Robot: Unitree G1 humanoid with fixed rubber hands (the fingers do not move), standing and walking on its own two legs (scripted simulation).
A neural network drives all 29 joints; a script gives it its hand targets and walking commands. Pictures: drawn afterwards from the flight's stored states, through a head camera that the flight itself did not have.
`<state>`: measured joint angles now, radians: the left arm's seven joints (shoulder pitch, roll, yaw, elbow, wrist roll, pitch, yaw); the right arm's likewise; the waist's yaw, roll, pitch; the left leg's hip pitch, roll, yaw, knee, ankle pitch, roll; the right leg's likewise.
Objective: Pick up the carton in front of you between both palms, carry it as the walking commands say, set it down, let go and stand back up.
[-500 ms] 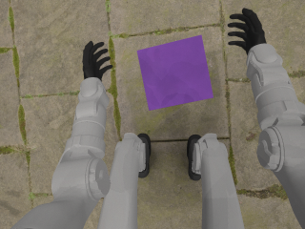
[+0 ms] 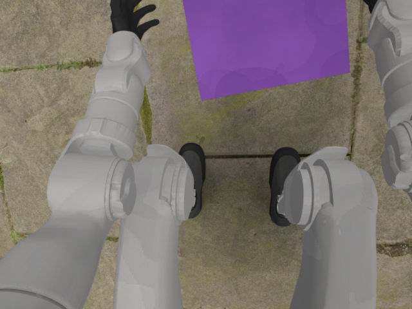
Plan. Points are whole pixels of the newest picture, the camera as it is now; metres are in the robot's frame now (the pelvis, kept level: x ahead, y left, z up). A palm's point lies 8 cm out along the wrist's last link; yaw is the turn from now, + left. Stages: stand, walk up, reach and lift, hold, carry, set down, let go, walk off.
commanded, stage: reach and lift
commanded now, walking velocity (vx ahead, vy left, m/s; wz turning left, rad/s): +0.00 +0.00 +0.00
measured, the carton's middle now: (257, 32) +0.51 -0.06 -0.26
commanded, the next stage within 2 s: none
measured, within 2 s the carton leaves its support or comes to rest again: leaves its support in 0.88 s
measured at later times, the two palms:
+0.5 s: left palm (141, 27) +0.52 +0.13 -0.18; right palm out of the picture +0.53 -0.21 -0.19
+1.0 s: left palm (154, 10) +0.53 +0.10 -0.15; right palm out of the picture +0.53 -0.20 -0.17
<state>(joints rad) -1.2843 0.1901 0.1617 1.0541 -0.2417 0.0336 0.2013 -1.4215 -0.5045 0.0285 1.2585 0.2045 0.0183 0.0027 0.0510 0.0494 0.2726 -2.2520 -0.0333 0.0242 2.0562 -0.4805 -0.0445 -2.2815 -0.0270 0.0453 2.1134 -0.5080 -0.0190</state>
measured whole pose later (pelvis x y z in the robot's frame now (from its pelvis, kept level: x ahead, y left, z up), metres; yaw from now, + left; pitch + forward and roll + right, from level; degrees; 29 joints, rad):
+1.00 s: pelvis +0.01 +0.00 -0.02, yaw -2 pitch +36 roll +4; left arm -1.24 0.10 0.31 0.96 -0.18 0.09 0.23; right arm -1.38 -0.35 0.09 1.12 0.15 0.13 -0.10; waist 0.03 0.10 0.22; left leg -2.26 -0.09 -0.03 2.16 -0.53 -0.10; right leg -2.30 0.01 0.03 2.19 -0.52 -0.01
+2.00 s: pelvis +0.07 +0.01 +0.24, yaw -8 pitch +30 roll +1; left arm -0.58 -0.15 0.41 0.59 0.14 0.29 0.12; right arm -0.64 0.02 -0.30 0.69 -0.17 0.32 -0.03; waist 0.01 0.03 -0.23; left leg -1.37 -0.07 -0.06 1.35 -0.50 -0.03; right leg -1.39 0.05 0.06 1.35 -0.47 0.02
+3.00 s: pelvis +0.10 +0.01 +0.38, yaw -9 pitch -4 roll +0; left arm -0.38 -0.19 0.36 0.43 0.32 0.58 0.01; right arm -0.35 0.16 -0.32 0.41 -0.32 0.61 0.01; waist 0.00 0.01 0.02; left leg -0.19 -0.04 -0.08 0.50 -0.24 0.00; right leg -0.20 0.02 0.08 0.49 -0.21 0.01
